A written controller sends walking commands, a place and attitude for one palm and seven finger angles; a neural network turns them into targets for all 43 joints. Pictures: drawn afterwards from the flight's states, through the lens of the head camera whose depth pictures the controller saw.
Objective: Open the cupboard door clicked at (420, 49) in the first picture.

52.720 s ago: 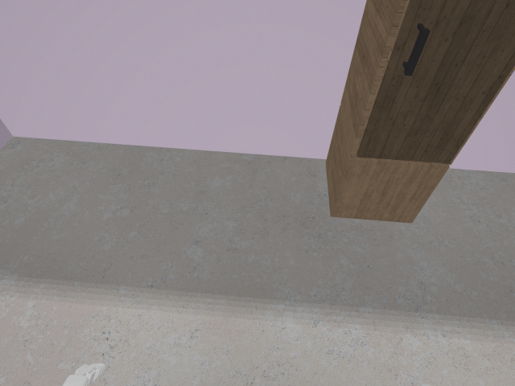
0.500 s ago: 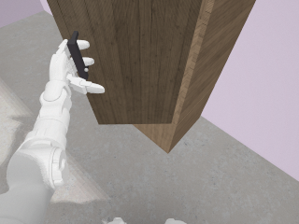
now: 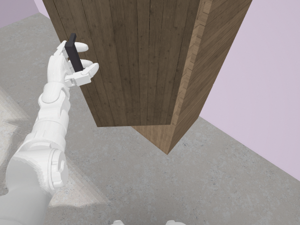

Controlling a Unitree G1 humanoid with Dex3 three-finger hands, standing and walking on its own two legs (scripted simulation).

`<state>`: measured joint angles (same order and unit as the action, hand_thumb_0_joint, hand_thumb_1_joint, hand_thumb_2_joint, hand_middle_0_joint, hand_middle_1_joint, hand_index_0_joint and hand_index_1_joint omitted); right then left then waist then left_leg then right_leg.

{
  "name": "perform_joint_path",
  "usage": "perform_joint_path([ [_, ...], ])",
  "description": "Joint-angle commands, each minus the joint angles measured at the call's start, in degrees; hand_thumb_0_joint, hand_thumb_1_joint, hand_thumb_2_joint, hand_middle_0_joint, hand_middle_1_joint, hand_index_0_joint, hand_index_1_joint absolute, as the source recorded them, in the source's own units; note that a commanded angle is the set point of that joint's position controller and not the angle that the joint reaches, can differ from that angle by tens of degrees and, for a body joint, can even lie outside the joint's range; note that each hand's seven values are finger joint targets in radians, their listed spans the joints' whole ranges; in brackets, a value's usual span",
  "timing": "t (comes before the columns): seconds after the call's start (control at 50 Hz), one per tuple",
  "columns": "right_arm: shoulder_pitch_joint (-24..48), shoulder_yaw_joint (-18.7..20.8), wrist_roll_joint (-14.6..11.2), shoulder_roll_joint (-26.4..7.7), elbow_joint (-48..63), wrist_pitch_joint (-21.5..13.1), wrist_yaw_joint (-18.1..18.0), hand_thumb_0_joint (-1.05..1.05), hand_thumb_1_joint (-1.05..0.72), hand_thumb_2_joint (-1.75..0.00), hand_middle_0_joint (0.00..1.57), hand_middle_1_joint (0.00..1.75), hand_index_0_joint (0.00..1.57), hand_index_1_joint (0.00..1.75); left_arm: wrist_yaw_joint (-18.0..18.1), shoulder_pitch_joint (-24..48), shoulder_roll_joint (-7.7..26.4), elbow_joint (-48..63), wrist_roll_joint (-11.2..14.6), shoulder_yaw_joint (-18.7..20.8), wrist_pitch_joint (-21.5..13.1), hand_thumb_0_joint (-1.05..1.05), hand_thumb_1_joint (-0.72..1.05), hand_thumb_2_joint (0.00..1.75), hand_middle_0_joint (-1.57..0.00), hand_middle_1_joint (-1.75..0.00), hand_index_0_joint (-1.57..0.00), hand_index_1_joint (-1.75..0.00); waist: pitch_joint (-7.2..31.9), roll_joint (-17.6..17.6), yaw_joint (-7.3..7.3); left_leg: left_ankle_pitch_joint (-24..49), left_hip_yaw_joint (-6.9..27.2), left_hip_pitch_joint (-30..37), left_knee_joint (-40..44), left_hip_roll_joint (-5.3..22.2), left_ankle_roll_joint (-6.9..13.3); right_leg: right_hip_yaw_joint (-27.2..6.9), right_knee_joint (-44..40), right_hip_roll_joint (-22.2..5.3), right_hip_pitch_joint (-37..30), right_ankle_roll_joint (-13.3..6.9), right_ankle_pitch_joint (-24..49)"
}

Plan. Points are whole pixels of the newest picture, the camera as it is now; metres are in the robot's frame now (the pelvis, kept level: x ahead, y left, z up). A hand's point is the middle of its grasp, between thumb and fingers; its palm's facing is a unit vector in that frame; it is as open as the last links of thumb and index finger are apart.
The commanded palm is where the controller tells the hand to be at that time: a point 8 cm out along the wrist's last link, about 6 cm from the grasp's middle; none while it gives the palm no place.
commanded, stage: close the thumb around the handle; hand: left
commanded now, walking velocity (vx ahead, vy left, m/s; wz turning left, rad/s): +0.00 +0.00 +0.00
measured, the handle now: (78, 59) +0.55 +0.17 +0.12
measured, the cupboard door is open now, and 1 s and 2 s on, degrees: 43 73 86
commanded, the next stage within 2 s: pull the door open along its arc in 0.22 s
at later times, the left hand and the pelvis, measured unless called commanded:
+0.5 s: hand (83, 73) +0.48 +0.14 +0.13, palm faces -0.02 -1.00 +0.00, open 5.6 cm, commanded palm +0.44 +0.20 +0.12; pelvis +0.00 +0.01 +0.00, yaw +0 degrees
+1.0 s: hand (103, 119) +0.34 +0.08 +0.13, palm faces +0.14 -0.98 +0.11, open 6.3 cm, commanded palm +0.28 +0.16 +0.12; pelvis +0.01 -0.01 +0.02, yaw -1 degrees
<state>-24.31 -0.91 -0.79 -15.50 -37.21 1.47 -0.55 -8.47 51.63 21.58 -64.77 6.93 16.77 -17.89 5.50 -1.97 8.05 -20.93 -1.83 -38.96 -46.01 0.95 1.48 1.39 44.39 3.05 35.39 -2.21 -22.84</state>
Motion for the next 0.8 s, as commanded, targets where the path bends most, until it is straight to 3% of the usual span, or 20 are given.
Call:
perform_joint_path([
  [0.0, -5.8, 3.4, -0.2, -9.2, 4.1, -1.4, -0.3, 0.00, -0.90, -0.90, 0.20, 0.30, 0.20, 0.30, -0.1, 26.2, 12.0, 12.6, 0.5, 1.6, -4.2, 0.00, 0.90, 0.90, -0.40, -1.35, -0.40, -1.35, 22.5, -0.8, -0.38, 19.8, 3.3, 19.1, 2.4, -0.9, 0.9, -0.7, -5.1, 0.4, -4.8, 1.2, 23.7],
  [0.14, -5.3, 3.4, -0.4, -9.0, 4.6, -1.2, -0.4, 0.00, -0.90, -0.90, 0.20, 0.30, 0.20, 0.30, 0.1, 26.9, 11.5, 14.1, 0.5, 0.9, -3.8, 0.00, 0.90, 0.90, -0.40, -1.35, -0.40, -1.35, 21.4, -0.8, -0.05, 19.4, 3.2, 19.1, 2.8, -0.9, 0.9, -0.7, -5.4, 0.4, -4.9, 1.2, 23.8],
  [0.16, -5.2, 3.4, -0.4, -8.9, 4.6, -1.2, -0.4, 0.00, -0.90, -0.90, 0.20, 0.30, 0.20, 0.30, 0.1, 27.6, 10.1, 14.8, 0.5, -0.3, -4.0, 0.00, 0.90, 0.90, -0.40, -1.35, -0.40, -1.35, 21.6, -1.5, 0.27, 20.3, 3.2, 20.0, 2.4, -1.0, 1.0, -0.7, -5.3, 0.4, -4.4, 1.1, 24.0],
  [0.24, -4.9, 3.4, -0.3, -9.0, 4.6, -1.3, -0.4, 0.00, -0.90, -0.90, 0.20, 0.30, 0.20, 0.30, 0.2, 26.0, 11.3, 13.7, 0.3, 0.8, -4.0, 0.00, 0.90, 0.90, -0.40, -1.35, -0.40, -1.35, 22.2, -1.2, -0.48, 20.1, 3.4, 19.9, 2.6, -0.9, 0.6, -0.6, -5.1, 0.3, -4.6, 1.0, 23.3],
  [0.26, -5.0, 3.4, -0.3, -8.9, 4.6, -1.3, -0.4, 0.00, -0.90, -0.90, 0.20, 0.30, 0.20, 0.30, 0.3, 27.2, 10.2, 14.7, 0.4, 0.0, -4.3, 0.00, 0.90, 0.90, -0.40, -1.35, -0.40, -1.35, 22.5, -1.5, 0.13, 20.8, 3.5, 20.8, 2.3, -0.9, 0.8, -0.5, -5.0, 0.3, -4.0, 1.0, 23.6],
  [0.28, -4.9, 3.4, -0.3, -9.0, 4.5, -1.4, -0.3, 0.00, -0.90, -0.90, 0.20, 0.30, 0.20, 0.30, 0.3, 26.9, 10.1, 14.3, 0.5, 0.2, -4.2, 0.00, 0.90, 0.90, -0.40, -1.35, -0.40, -1.35, 23.1, -1.0, -0.21, 20.7, 3.6, 20.9, 2.4, -0.9, 0.7, -0.6, -5.0, 0.3, -4.0, 1.1, 23.5],
  [0.32, -4.8, 3.3, -0.3, -9.2, 4.3, -1.3, -0.5, 0.00, -0.90, -0.90, 0.20, 0.30, 0.20, 0.30, 0.4, 27.9, 11.2, 13.2, 0.3, 0.5, -3.9, 0.00, 0.90, 0.90, -0.40, -1.35, -0.40, -1.35, 21.4, -0.6, 0.30, 19.1, 3.6, 19.6, 2.5, -0.8, 0.7, -0.7, -5.2, 0.3, -3.4, 1.2, 22.4],
  [0.46, -3.8, 3.4, -0.5, -8.9, 6.6, -1.3, -0.3, 0.00, -0.90, -0.90, 0.20, 0.30, 0.20, 0.30, -0.4, 17.5, 9.6, 17.0, 1.6, 1.1, -3.7, 0.00, 0.90, 0.90, -0.40, -1.35, -0.40, -1.35, 25.0, -0.4, -2.80, 23.2, 2.9, 21.0, 2.7, -1.0, 0.7, -0.3, -4.5, 0.4, -7.6, 0.8, 26.1],
  [0.56, -1.6, 3.7, -1.2, -8.4, 9.3, -1.2, 0.1, 0.00, -0.90, -0.90, 0.20, 0.30, 0.20, 0.30, -0.8, 5.9, 6.9, 24.6, 3.4, 0.2, -1.6, 0.00, 0.90, 0.90, -0.40, -1.35, -0.40, -1.35, 23.9, 2.0, -5.00, 24.4, 1.6, 19.9, 3.8, -1.2, 1.0, -0.4, -5.3, 0.4, -12.5, 0.8, 29.9],
  [0.58, -0.7, 3.6, -1.3, -8.2, 9.7, -1.3, 0.3, 0.00, -0.90, -0.90, 0.20, 0.30, 0.20, 0.30, -0.8, 3.7, 6.5, 27.8, 3.6, -0.2, -1.3, 0.00, 0.90, 0.90, -0.40, -1.35, -0.40, -1.35, 23.7, 0.2, -5.58, 25.5, 1.5, 20.9, 4.2, -1.0, 0.9, -0.4, -5.3, 0.3, -12.4, 0.8, 30.6],
  [0.6, -0.1, 3.6, -1.5, -8.0, 10.1, -1.3, 0.3, 0.00, -0.90, -0.90, 0.20, 0.30, 0.20, 0.30, -0.8, 0.6, 5.5, 29.4, 3.9, -0.7, -0.8, 0.00, 0.90, 0.90, -0.40, -1.35, -0.40, -1.35, 22.9, 1.5, -5.86, 25.7, 1.4, 21.1, 4.4, -1.0, 0.9, -0.2, -5.6, 0.3, -12.8, 0.9, 30.9],
  [0.62, 0.7, 3.6, -1.5, -7.7, 10.8, -1.5, 0.5, 0.00, -0.90, -0.90, 0.20, 0.30, 0.20, 0.30, -0.9, -2.3, 4.8, 32.8, 4.1, -1.2, -0.4, 0.00, 0.90, 0.90, -0.40, -1.35, -0.40, -1.35, 22.7, 0.2, -6.65, 25.9, 1.1, 21.3, 4.7, -1.0, 0.8, -0.3, -5.6, 0.2, -13.5, 0.9, 31.1],
  [0.64, 1.3, 3.6, -1.6, -7.5, 11.4, -1.7, 0.7, 0.00, -0.90, -0.90, 0.20, 0.30, 0.20, 0.30, -0.7, -5.7, 3.9, 35.2, 4.8, -1.1, 0.1, 0.00, 0.90, 0.90, -0.40, -1.35, -0.40, -1.35, 22.3, 2.1, -7.04, 26.3, 0.9, 21.3, 5.0, -1.1, 1.1, -0.3, -6.0, 0.2, -14.7, 1.0, 32.5],
  [0.66, 2.1, 3.6, -1.7, -7.4, 12.1, -1.9, 0.7, 0.00, -0.90, -0.90, 0.20, 0.30, 0.20, 0.30, -0.5, -9.0, 3.4, 39.1, 5.0, -1.7, 0.2, 0.00, 0.90, 0.90, -0.40, -1.35, -0.40, -1.35, 22.7, 0.8, -7.73, 28.0, 0.6, 21.7, 5.1, -1.2, 1.1, -0.4, -5.8, -0.1, -16.2, 0.9, 33.5],
  [0.74, 5.8, 3.3, -2.1, -6.5, 14.3, -2.4, 0.9, 0.00, -0.90, -0.90, 0.20, 0.30, 0.20, 0.30, 0.2, -24.1, 1.1, 49.8, 5.9, -2.4, 3.1, 0.00, 0.90, 0.90, -0.40, -1.35, -0.40, -1.35, 18.1, 4.0, -9.30, 26.0, -0.3, 20.6, 7.1, -1.1, 1.1, -0.2, -7.0, -0.4, -18.4, 1.3, 34.7],
  [0.76, 8.4, 3.1, -2.1, -4.8, 14.8, -2.8, 0.9, 0.00, -0.90, -0.90, 0.20, 0.30, 0.20, 0.30, 7.1, -25.4, 0.6, 54.6, 8.8, 4.6, 4.6, 0.00, 0.90, 0.90, -0.40, -1.35, -0.40, -1.35, 18.0, 3.8, -13.81, 25.8, -0.6, 19.0, 7.6, -1.5, 0.7, 0.4, -7.8, -0.5, -20.6, 1.2, 33.1],
  [0.78, 9.9, 2.5, -1.8, -4.0, 15.3, -3.3, 1.3, 0.00, -0.90, -0.90, 0.20, 0.30, 0.20, 0.30, 11.1, -28.9, -4.6, 58.5, 7.8, 0.2, 5.9, 0.00, 0.90, 0.90, -0.40, -1.35, -0.40, -1.35, 16.6, 3.2, -12.76, 25.3, -0.8, 20.0, 8.6, -1.5, 0.3, 0.6, -7.9, -0.6, -20.8, 1.3, 32.8],
])
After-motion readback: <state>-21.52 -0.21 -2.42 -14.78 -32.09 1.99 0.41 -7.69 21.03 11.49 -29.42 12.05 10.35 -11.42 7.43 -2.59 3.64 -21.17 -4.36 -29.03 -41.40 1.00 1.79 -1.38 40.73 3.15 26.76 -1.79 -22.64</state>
